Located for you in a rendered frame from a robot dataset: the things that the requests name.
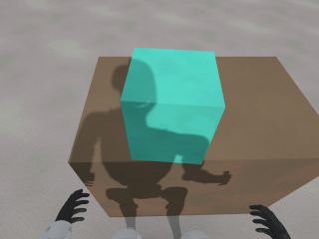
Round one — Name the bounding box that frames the robot left hand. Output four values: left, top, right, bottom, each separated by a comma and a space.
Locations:
55, 189, 90, 224

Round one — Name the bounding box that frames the carton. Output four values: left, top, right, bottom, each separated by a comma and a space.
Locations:
120, 47, 225, 164

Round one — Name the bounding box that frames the pedestal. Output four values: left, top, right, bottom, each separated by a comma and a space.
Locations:
68, 56, 319, 218

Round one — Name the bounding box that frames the robot left forearm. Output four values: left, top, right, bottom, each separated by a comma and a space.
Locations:
41, 220, 72, 239

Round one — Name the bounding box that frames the robot right hand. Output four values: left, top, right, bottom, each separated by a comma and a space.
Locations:
249, 204, 291, 239

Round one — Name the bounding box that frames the robot left thigh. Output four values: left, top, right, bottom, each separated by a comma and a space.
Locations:
111, 229, 142, 239

